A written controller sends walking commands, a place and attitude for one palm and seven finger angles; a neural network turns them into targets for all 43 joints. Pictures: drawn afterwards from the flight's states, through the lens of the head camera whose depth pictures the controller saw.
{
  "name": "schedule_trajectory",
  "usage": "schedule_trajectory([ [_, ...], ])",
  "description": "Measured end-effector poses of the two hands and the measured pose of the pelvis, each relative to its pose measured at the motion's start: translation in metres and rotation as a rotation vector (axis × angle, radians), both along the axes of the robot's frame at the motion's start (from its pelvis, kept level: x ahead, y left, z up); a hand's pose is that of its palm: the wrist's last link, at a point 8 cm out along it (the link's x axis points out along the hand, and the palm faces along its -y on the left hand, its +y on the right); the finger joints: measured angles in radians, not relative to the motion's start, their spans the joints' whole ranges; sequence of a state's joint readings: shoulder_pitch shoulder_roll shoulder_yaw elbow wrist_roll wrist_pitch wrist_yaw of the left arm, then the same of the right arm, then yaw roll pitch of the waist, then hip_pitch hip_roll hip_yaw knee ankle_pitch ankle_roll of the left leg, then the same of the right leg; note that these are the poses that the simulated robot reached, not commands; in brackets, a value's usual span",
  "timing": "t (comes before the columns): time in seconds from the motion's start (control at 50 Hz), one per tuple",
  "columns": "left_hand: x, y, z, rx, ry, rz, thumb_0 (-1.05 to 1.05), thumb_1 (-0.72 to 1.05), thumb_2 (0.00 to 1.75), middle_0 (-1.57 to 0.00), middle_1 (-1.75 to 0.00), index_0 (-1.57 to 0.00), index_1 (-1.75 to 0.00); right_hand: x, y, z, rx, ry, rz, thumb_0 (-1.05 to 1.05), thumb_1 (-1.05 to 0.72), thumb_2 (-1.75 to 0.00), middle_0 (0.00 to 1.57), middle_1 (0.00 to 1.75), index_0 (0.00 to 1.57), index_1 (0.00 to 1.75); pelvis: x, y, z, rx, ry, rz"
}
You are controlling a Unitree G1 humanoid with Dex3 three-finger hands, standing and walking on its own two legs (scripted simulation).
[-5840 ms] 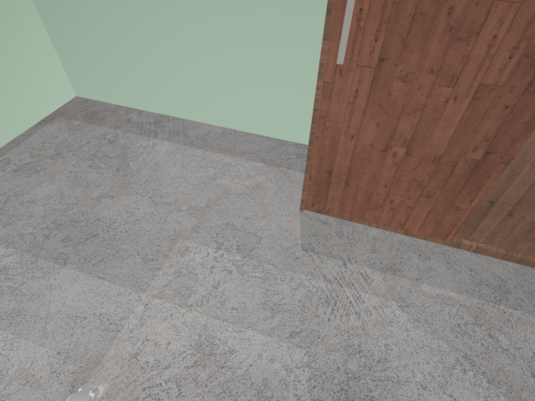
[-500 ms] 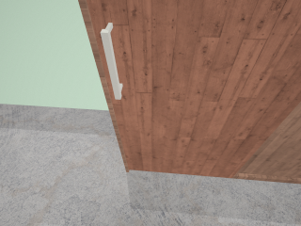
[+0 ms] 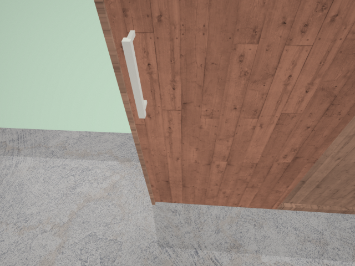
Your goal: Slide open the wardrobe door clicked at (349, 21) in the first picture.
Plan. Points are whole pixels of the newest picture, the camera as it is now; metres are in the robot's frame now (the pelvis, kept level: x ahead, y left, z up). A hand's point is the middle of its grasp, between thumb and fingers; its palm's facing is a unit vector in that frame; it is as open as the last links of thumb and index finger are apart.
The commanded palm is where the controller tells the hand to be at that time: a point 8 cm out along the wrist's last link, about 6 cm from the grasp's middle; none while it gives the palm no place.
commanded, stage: look again from close up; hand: left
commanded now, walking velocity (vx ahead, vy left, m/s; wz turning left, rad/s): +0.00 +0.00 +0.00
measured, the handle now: (137, 78) +0.53 +0.14 +0.15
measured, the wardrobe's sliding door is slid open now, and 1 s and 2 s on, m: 0.00 0.00 0.00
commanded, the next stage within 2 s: raise the hand with hooked fingers in 0.78 s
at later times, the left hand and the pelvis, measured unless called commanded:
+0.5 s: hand out of the picture +0.01 +0.15 -0.17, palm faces +0.03 -0.98 -0.20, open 7.3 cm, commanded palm none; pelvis +0.01 -0.02 +0.00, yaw +0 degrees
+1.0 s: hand out of the picture +0.11 +0.18 -0.10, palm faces +0.23 -0.95 -0.23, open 7.3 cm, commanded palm +0.11 +0.22 -0.05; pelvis +0.00 -0.01 +0.00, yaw +1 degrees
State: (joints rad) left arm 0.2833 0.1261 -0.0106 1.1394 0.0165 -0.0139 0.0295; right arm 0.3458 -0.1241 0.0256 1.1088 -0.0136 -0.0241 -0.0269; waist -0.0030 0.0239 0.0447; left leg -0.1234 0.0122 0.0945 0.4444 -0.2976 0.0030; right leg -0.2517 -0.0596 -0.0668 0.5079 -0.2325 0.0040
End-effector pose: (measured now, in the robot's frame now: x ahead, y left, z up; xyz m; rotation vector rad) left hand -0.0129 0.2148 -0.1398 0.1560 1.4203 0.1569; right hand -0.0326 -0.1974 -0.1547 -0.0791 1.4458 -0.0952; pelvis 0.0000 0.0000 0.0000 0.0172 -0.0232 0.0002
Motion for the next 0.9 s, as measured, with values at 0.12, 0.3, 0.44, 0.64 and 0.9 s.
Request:
schedule_trajectory([
  [0.12,0.003,-0.006,-0.002,-0.008,0.008,0.004,0.01,0.92,0.90,-0.20,-0.30,-0.20,-0.30,0.005,-0.010,0.002,-0.021,0.009,0.000,0.01,-0.91,-0.90,0.20,0.30,0.20,0.29,0.004,-0.005,0.000,-0.002,0.003,0.001],
  [0.3,0.008,-0.012,-0.004,-0.011,0.007,0.009,0.01,0.92,0.90,-0.20,-0.30,-0.20,-0.30,0.023,-0.021,0.004,-0.039,-0.014,0.009,0.00,-0.91,-0.90,0.20,0.30,0.20,0.29,0.009,-0.012,0.000,-0.005,0.004,0.004],
  [0.44,0.013,-0.013,-0.003,-0.004,-0.006,0.012,0.01,0.92,0.90,-0.20,-0.30,-0.20,-0.30,0.036,-0.026,0.004,-0.042,-0.035,0.019,0.01,-0.91,-0.90,0.20,0.30,0.20,0.29,0.011,-0.016,0.001,-0.006,0.003,0.007],
  [0.64,0.018,-0.012,-0.001,0.004,-0.025,0.012,0.01,0.92,0.90,-0.20,-0.30,-0.20,-0.30,0.037,-0.031,0.004,-0.044,-0.036,0.022,0.01,-0.91,-0.90,0.20,0.30,0.20,0.29,0.011,-0.019,0.001,-0.007,0.001,0.010],
  [0.9,0.018,-0.012,-0.001,0.012,-0.034,0.010,0.01,0.91,0.90,-0.20,-0.30,-0.20,-0.30,0.028,-0.031,0.004,-0.038,-0.019,0.016,0.00,-0.91,-0.90,0.20,0.30,0.20,0.29,0.008,-0.020,0.001,-0.011,0.005,0.008],
])
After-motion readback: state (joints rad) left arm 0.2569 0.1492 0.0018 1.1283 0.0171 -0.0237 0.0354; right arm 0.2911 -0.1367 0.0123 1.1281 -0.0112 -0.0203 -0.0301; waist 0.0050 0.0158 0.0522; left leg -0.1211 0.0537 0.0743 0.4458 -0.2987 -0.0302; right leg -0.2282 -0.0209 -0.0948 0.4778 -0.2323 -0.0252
